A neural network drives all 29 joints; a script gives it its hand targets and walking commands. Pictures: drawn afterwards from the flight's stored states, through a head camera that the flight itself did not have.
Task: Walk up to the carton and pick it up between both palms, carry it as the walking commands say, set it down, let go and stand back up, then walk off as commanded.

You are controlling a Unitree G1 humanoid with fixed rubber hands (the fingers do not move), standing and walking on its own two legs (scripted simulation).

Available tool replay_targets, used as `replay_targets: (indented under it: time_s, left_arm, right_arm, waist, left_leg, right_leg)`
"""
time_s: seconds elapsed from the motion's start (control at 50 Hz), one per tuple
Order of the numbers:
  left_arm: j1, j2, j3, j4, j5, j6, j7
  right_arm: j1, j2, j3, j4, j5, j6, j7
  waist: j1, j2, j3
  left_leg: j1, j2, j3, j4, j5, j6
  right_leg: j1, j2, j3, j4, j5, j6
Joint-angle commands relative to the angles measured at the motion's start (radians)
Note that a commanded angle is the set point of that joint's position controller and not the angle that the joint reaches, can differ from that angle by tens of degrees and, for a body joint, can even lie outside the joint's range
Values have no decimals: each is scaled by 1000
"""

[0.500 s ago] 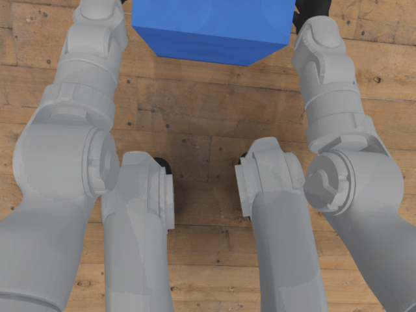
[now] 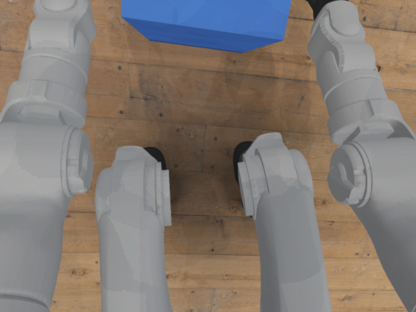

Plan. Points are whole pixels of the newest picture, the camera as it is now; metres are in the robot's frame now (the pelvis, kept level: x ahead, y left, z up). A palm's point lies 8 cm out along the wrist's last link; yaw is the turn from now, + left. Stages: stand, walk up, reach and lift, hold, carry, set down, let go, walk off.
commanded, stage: set down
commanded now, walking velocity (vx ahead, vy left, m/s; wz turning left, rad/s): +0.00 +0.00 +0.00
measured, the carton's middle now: out of the picture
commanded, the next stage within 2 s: let go in 1.40 s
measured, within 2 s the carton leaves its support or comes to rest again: neither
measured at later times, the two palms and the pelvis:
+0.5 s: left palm out of the picture +0.57 +0.15 -0.06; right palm out of the picture +0.52 -0.20 -0.06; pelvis -0.01 +0.00 +0.08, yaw +0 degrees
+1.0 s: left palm out of the picture +0.57 +0.16 +0.08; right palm out of the picture +0.51 -0.20 +0.08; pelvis -0.01 +0.01 +0.20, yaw +1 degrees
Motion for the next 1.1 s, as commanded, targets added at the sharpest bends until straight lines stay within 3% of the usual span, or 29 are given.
replay_targets:
  time_s: [0.0,0.06,0.1,0.12,0.16,0.18,0.24,0.26,0.32,0.34,0.4,0.42,0.44,0.46,0.48,0.5,0.56,0.62,0.64,0.66,0.68,0.76,0.78,0.8,0.82,0.86,0.9,0.98,1.08]
  left_arm:
    - [-311,127,16,-191,-13,-7,-11]
    - [-348,108,-48,-389,-63,23,0]
    - [-339,127,-49,-333,-71,73,15]
    - [-350,184,7,-418,-35,88,19]
    - [-381,179,14,-530,-44,120,34]
    - [-330,188,26,-555,-17,137,37]
    - [-336,171,52,-401,1,174,20]
    - [-311,170,64,-420,29,171,19]
    - [-284,127,63,-329,41,158,1]
    - [-241,90,55,-332,34,149,-3]
    - [-237,102,67,-395,30,139,-4]
    - [-267,147,78,-408,29,140,1]
    - [-216,124,79,-351,43,149,-1]
    - [-213,138,94,-379,43,158,-6]
    - [-243,159,103,-430,67,165,3]
    - [-253,115,75,-431,33,178,-3]
    - [-277,170,79,-546,43,204,3]
    - [-278,176,73,-571,24,241,-8]
    - [-308,160,77,-580,16,251,-13]
    - [-294,176,83,-628,20,256,-11]
    - [-285,182,92,-611,14,268,-16]
    - [-266,188,86,-596,39,284,-29]
    - [-285,164,72,-549,41,291,-32]
    - [-287,201,94,-630,51,283,-28]
    - [-272,155,68,-542,28,290,-35]
    - [-243,170,92,-531,37,282,-40]
    - [-211,156,116,-540,53,279,-44]
    - [-198,165,118,-512,71,274,-45]
    - [-224,157,114,-555,42,265,-63]
  right_arm:
    - [-231,-121,-19,-223,1,-10,-14]
    - [-261,-142,0,-420,43,21,-32]
    - [-229,-168,-16,-334,26,71,-47]
    - [-261,-171,-34,-478,19,87,-57]
    - [-234,-188,-37,-509,14,118,-70]
    - [-242,-203,-49,-595,15,133,-72]
    - [-263,-138,-31,-501,3,160,-69]
    - [-228,-108,-20,-506,10,166,-65]
    - [-223,-78,-5,-381,9,163,-47]
    - [-185,-66,-31,-416,-10,152,-47]
    - [-172,-91,-35,-494,-10,144,-48]
    - [-136,-106,-41,-456,-28,146,-48]
    - [-132,-78,-27,-433,-9,161,-47]
    - [-127,-92,-28,-457,-33,165,-48]
    - [-152,-133,-62,-479,-50,175,-55]
    - [-153,-125,-52,-506,-39,184,-53]
    - [-160,-143,-41,-615,-9,216,-64]
    - [-165,-129,-34,-676,-8,246,-64]
    - [-202,-120,-23,-662,-2,262,-63]
    - [-191,-154,-45,-703,-17,264,-67]
    - [-194,-118,-11,-695,6,280,-64]
    - [-153,-104,-27,-678,13,297,-57]
    - [-177,-130,-45,-650,7,301,-52]
    - [-172,-135,-43,-713,9,294,-56]
    - [-154,-117,-39,-622,15,298,-49]
    - [-143,-117,-45,-602,-12,293,-40]
    - [-123,-137,-65,-644,-28,283,-46]
    - [-78,-125,-56,-606,-7,283,-29]
    - [-104,-122,-64,-657,-20,276,-30]
  waist:
    - [-32,115,-1514]
    - [-52,148,-1883]
    - [-90,139,-1848]
    - [-57,108,-1933]
    - [-67,110,-1955]
    - [-41,121,-1968]
    - [-47,51,-1724]
    - [-10,96,-1752]
    - [11,97,-1664]
    - [-18,97,-1700]
    - [-14,104,-1868]
    - [-60,51,-1916]
    - [-17,91,-1863]
    - [-46,39,-1883]
    - [-29,94,-1906]
    - [-61,88,-1917]
    - [-38,129,-2075]
    - [-62,57,-2056]
    - [-31,70,-2006]
    - [-52,81,-2071]
    - [-27,34,-2063]
    - [-21,100,-2012]
    - [-55,118,-1969]
    - [-35,122,-2058]
    - [-45,146,-1969]
    - [-31,95,-1936]
    - [-58,71,-1979]
    - [-38,136,-1949]
    - [-65,59,-1944]
  left_leg:
    - [642,37,124,-132,390,24]
    - [897,24,137,-150,462,26]
    - [923,25,143,-185,344,35]
    - [962,18,137,-204,378,41]
    - [1008,12,148,-235,337,44]
    - [1035,9,146,-246,336,50]
    - [882,16,128,-302,183,69]
    - [913,10,135,-322,222,63]
    - [874,15,137,-343,228,52]
    - [888,8,131,-357,283,54]
    - [978,-15,133,-373,419,49]
    - [986,-5,126,-390,393,49]
    - [976,-13,139,-404,366,47]
    - [973,-7,137,-418,344,52]
    - [1008,-3,124,-449,332,51]
    - [1049,-14,138,-464,346,48]
    - [1197,-15,137,-493,403,49]
    - [1191,-24,131,-547,394,62]
    - [1170,-30,145,-565,356,60]
    - [1220,-24,136,-581,377,59]
    - [1238,-34,138,-609,378,62]
    - [1316,-21,119,-687,379,61]
    - [1312,-16,123,-680,380,52]
    - [1386,-20,121,-703,418,57]
    - [1362,-21,111,-731,406,56]
    - [1383,-21,108,-764,403,54]
    - [1403,-22,109,-790,488,54]
    - [1533,-22,100,-862,523,51]
    - [1583,-19,97,-965,525,60]
  right_leg:
    - [641,-42,-118,-201,477,-6]
    - [813,-33,-150,-212,534,-11]
    - [810,-33,-179,-232,421,-23]
    - [899,-35,-185,-232,472,-6]
    - [906,-31,-184,-273,431,-16]
    - [922,-28,-181,-291,423,-15]
    - [774,-39,-185,-336,287,-14]
    - [818,-34,-169,-351,323,-14]
    - [747,-35,-152,-386,312,-19]
    - [769,-21,-155,-396,360,-13]
    - [856,-2,-155,-416,490,-8]
    - [911,-5,-170,-425,493,-5]
    - [861,-3,-163,-450,446,-8]
    - [914,-3,-161,-474,441,-7]
    - [906,-5,-168,-472,429,-2]
    - [930,3,-164,-510,435,-10]
    - [1009,3,-161,-544,473,-11]
    - [1091,7,-158,-589,489,-13]
    - [1078,6,-146,-618,439,-16]
    - [1110,0,-154,-626,456,-11]
    - [1146,1,-152,-658,445,-4]
    - [1127,-6,-161,-712,442,-11]
    - [1081,-5,-150,-742,428,-22]
    - [1152,-4,-152,-755,469,-14]
    - [1110,-7,-154,-769,443,-21]
    - [1128,-5,-154,-798,430,-9]
    - [1216,-1,-144,-841,537,-12]
    - [1191,-3,-140,-921,531,-8]
    - [1351,-3,-129,-1017,546,-7]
